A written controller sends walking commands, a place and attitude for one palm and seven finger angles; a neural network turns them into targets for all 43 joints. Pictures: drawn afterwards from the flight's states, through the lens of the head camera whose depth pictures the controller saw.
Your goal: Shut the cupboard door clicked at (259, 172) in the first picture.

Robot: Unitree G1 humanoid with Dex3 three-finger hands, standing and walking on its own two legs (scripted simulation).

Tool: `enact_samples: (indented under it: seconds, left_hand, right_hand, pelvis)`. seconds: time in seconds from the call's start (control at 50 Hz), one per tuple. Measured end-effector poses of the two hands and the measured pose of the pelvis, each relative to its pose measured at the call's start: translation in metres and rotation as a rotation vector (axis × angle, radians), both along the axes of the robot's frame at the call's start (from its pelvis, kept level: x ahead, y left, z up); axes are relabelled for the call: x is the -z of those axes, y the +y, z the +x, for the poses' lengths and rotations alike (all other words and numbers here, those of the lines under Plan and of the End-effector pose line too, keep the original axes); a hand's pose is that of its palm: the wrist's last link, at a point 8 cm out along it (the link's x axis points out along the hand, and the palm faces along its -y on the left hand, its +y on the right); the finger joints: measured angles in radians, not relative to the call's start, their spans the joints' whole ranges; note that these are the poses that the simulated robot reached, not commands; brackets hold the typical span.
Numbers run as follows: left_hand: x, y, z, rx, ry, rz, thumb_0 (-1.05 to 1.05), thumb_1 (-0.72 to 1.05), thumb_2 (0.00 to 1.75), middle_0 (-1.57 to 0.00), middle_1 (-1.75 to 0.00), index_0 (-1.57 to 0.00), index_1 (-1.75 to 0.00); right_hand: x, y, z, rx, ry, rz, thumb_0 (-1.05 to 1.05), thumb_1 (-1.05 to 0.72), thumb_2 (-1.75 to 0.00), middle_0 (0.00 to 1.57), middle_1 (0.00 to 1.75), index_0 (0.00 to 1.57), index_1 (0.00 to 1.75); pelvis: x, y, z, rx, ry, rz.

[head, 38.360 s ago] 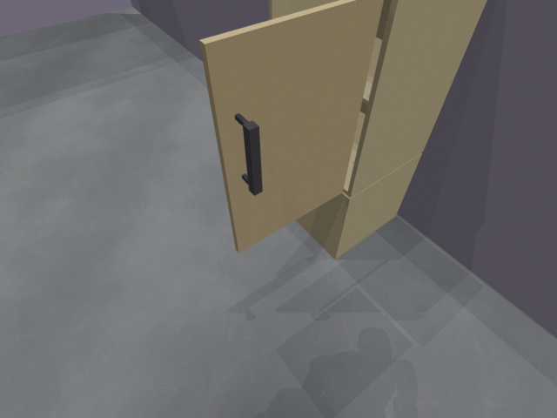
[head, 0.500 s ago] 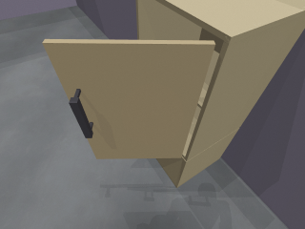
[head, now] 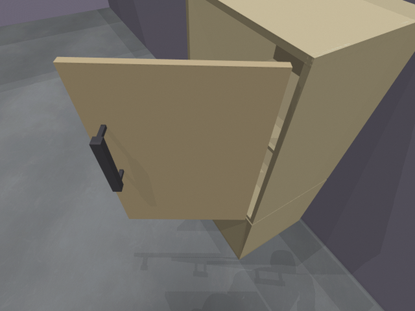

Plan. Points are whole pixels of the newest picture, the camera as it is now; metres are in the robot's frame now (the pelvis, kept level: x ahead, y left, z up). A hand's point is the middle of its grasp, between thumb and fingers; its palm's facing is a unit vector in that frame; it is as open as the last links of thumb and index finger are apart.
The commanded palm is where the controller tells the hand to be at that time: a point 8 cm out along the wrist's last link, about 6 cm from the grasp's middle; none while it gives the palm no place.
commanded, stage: raise the hand and make a fist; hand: left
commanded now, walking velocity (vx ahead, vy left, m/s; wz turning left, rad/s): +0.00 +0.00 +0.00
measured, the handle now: (110, 160) +0.42 +0.25 +0.02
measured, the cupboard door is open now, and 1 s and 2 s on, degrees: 59 59 59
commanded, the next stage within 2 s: bring the fist close to the handle in 1.90 s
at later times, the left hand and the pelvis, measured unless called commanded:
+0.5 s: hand out of the picture +0.12 +0.18 -0.06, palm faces +0.24 -0.97 -0.08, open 5.7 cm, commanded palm +0.12 +0.21 -0.04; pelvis -0.02 -0.06 -0.09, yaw +5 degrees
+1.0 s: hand (114, 282) +0.17 +0.18 -0.02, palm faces +0.05 -1.00 -0.01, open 3.5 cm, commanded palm +0.14 +0.24 -0.01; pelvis -0.02 -0.01 -0.08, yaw +3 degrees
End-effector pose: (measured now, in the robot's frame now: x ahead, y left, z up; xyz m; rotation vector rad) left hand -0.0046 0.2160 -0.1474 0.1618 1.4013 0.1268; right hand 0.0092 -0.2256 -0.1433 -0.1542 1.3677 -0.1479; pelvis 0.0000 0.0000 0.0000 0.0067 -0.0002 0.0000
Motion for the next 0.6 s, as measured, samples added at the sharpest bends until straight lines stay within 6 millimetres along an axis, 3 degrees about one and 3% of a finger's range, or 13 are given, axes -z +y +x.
enact_samples:
  seconds: [0.04, 0.1, 0.16, 0.22, 0.26, 0.3, 0.38, 0.42, 0.46, 0.5, 0.56, 0.6]
  left_hand:
    - [-0.017, 0.012, 0.028, -0.087, -0.172, 0.043, 0.02, 0.92, 0.9, -0.21, -0.3, -0.21, -0.3]
    - [-0.079, 0.022, 0.094, -0.102, -0.626, 0.126, 0.03, 0.93, 0.9, -0.22, -0.31, -0.22, -0.31]
    - [-0.136, 0.013, 0.152, -0.067, -1.007, 0.128, 0.03, 0.93, 0.9, -0.24, -0.33, -0.23, -0.33]
    - [-0.163, -0.005, 0.183, -0.015, -1.28, 0.039, 0.02, 0.92, 0.9, -0.27, -0.37, -0.27, -0.37]
    - [-0.16, -0.017, 0.186, 0.034, -1.404, -0.056, 0.01, 0.92, 0.9, -0.29, -0.4, -0.29, -0.4]
    - [-0.141, -0.027, 0.176, 0.082, -1.445, -0.132, 0.01, 0.92, 0.9, -0.33, -0.44, -0.33, -0.43]
    - [-0.083, -0.025, 0.132, 0.051, -1.28, -0.158, 0.01, 0.9, 0.9, -0.4, -0.51, -0.4, -0.51]
    - [-0.07, -0.014, 0.108, -0.002, -1.205, -0.098, 0.01, 0.9, 0.9, -0.44, -0.55, -0.44, -0.55]
    - [-0.075, -0.002, 0.091, -0.04, -1.211, -0.01, 0.02, 0.9, 0.9, -0.47, -0.59, -0.47, -0.59]
    - [-0.094, 0.007, 0.087, -0.039, -1.304, 0.067, 0.02, 0.9, 0.9, -0.51, -0.63, -0.51, -0.63]
    - [-0.127, 0.004, 0.102, 0.031, -1.495, 0.084, 0.03, 0.9, 0.9, -0.56, -0.69, -0.56, -0.69]
    - [-0.137, -0.005, 0.123, 0.108, -1.562, 0.019, 0.02, 0.9, 0.9, -0.59, -0.73, -0.59, -0.73]
  right_hand:
    - [-0.006, -0.006, 0.009, -0.006, -0.112, -0.031, 0.01, -0.92, -0.9, 0.2, 0.3, 0.2, 0.3]
    - [-0.017, -0.017, 0.031, -0.033, -0.323, -0.046, 0.01, -0.91, -0.9, 0.2, 0.3, 0.2, 0.3]
    - [-0.017, -0.03, 0.06, -0.077, -0.497, -0.029, 0.01, -0.91, -0.9, 0.2, 0.3, 0.2, 0.3]
    - [-0.018, -0.044, 0.092, -0.107, -0.632, -0.03, 0.01, -0.91, -0.9, 0.2, 0.3, 0.2, 0.3]
    - [-0.022, -0.053, 0.112, -0.121, -0.703, -0.041, 0.01, -0.9, -0.9, 0.2, 0.3, 0.2, 0.3]
    - [-0.026, -0.06, 0.13, -0.14, -0.755, -0.056, 0.01, -0.9, -0.9, 0.2, 0.3, 0.2, 0.3]
    - [-0.032, -0.071, 0.163, -0.208, -0.821, -0.092, 0.01, -0.9, -0.9, 0.2, 0.3, 0.2, 0.3]
    - [-0.03, -0.072, 0.178, -0.241, -0.843, -0.101, 0.01, -0.9, -0.9, 0.2, 0.3, 0.2, 0.3]
    - [-0.026, -0.068, 0.191, -0.269, -0.861, -0.098, 0.01, -0.9, -0.9, 0.2, 0.3, 0.2, 0.3]
    - [-0.018, -0.061, 0.2, -0.293, -0.869, -0.083, 0.01, -0.9, -0.9, 0.2, 0.3, 0.2, 0.3]
    - [-0.001, -0.046, 0.205, -0.31, -0.865, -0.044, 0.01, -0.9, -0.9, 0.2, 0.3, 0.2, 0.3]
    - [0.01, -0.036, 0.202, -0.297, -0.849, -0.013, 0.01, -0.9, -0.9, 0.2, 0.3, 0.2, 0.3]
  pelvis:
    - [0.003, -0.004, -0.004, -0.014, -0.002, 0.0]
    - [0.006, -0.011, -0.004, -0.034, 0.005, 0.022]
    - [0.016, -0.016, -0.009, -0.069, 0.017, 0.032]
    - [0.029, -0.022, -0.016, -0.068, 0.072, 0.017]
    - [0.041, -0.03, -0.02, -0.05, 0.117, 0.02]
    - [0.053, -0.038, -0.023, -0.038, 0.15, 0.029]
    - [0.074, -0.051, -0.026, -0.048, 0.19, 0.023]
    - [0.082, -0.054, -0.025, -0.058, 0.205, 0.011]
    - [0.088, -0.056, -0.024, -0.07, 0.216, -0.005]
    - [0.093, -0.057, -0.023, -0.081, 0.227, -0.021]
    - [0.099, -0.055, -0.024, -0.093, 0.237, -0.041]
    - [0.101, -0.053, -0.026, -0.093, 0.244, -0.045]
